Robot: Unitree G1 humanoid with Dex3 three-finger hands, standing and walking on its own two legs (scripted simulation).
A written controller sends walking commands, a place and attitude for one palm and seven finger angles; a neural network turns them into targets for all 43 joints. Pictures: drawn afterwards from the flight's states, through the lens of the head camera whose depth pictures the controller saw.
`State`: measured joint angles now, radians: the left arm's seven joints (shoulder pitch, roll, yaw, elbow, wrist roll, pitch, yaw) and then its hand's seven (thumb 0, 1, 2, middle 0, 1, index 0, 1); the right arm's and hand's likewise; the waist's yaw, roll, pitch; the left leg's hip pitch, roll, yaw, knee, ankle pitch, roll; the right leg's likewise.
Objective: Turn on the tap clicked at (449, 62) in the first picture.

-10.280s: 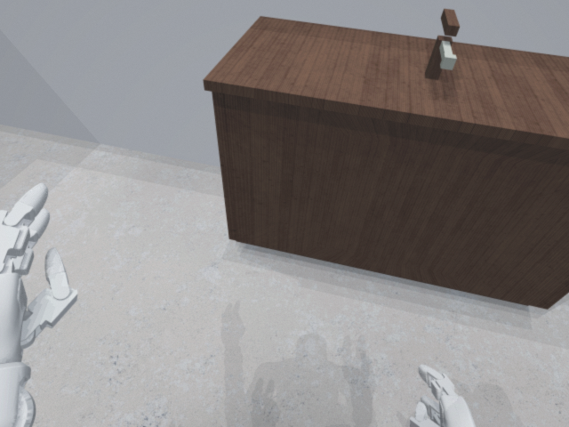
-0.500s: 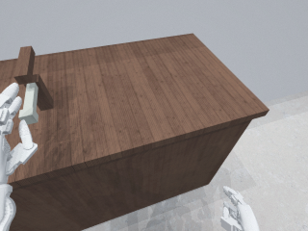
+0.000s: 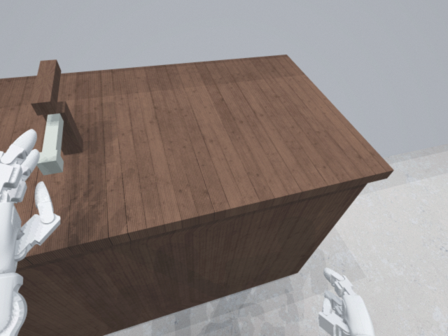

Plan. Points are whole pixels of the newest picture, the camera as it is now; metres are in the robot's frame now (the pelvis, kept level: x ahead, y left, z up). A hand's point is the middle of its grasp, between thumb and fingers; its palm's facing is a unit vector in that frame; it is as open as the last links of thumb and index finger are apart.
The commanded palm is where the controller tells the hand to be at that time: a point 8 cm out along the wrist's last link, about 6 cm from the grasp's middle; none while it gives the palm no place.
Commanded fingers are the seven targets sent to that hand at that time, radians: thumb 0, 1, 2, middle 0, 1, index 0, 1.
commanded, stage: come to a stop and stand still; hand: left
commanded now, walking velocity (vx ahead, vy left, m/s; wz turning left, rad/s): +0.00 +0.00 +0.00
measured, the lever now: (50, 162) +0.33 +0.32 +0.13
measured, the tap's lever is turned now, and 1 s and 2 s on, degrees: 0 0 0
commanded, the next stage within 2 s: look again from close up in 0.10 s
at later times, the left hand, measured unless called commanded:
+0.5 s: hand (44, 218) +0.22 +0.26 +0.15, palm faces +0.41 -0.85 -0.34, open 7.4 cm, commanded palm +0.16 +0.29 +0.17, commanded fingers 0.00 0.90 0.90 -0.20 -0.30 -0.20 -0.30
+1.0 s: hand (58, 242) +0.19 +0.23 +0.16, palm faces +0.47 -0.82 -0.33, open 7.4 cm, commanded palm +0.15 +0.28 +0.18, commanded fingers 0.00 0.90 0.90 -0.20 -0.30 -0.20 -0.30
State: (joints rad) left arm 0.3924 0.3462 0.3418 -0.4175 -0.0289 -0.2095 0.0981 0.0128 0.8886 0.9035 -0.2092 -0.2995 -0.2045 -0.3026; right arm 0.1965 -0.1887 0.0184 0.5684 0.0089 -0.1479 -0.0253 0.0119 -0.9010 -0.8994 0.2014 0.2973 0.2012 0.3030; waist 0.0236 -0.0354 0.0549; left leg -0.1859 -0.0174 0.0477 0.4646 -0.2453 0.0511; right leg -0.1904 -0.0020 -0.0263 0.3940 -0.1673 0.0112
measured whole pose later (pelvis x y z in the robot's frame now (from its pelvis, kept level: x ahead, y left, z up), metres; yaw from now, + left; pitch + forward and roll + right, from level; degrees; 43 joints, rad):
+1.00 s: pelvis -0.01 -0.04 -0.01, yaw +2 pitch -2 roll +1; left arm 0.37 0.38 0.35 -0.41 -0.12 -0.06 0.09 0.01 0.88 0.90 -0.22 -0.30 -0.21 -0.30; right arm 0.14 -0.22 0.03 0.61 0.00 -0.11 -0.04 0.01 -0.90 -0.90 0.20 0.30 0.20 0.30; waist 0.07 0.00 -0.01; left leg -0.29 0.00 0.00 0.61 -0.29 0.00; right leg -0.31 0.02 -0.06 0.61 -0.28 -0.05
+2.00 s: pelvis +0.01 -0.04 -0.01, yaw +4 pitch -2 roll +0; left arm 0.40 0.27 0.29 -0.57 -0.21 0.22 0.13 0.01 0.89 0.90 -0.20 -0.30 -0.20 -0.30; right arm 0.15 -0.21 0.07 0.66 0.04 -0.21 -0.11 0.01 -0.90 -0.90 0.20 0.30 0.20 0.30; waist 0.10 0.05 -0.05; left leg -0.23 -0.02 -0.03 0.59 -0.31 0.00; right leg -0.24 0.00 -0.09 0.59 -0.31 -0.04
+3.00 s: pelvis +0.02 -0.07 -0.01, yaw +5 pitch -3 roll +1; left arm 0.42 0.25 0.29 -0.62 -0.27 0.33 0.15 0.01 0.90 0.90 -0.20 -0.30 -0.20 -0.30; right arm 0.15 -0.24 0.05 0.68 0.06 -0.23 -0.12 0.01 -0.90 -0.90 0.20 0.30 0.20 0.30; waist 0.10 0.07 -0.05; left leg -0.20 0.01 -0.06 0.57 -0.32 -0.04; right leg -0.20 0.04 -0.12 0.57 -0.32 -0.08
